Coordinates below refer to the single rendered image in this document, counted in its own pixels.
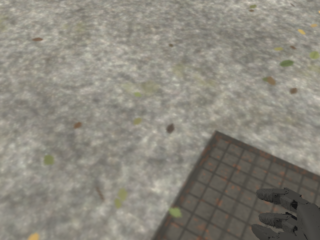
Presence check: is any right robot hand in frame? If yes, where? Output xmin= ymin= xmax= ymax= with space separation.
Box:
xmin=251 ymin=187 xmax=320 ymax=240

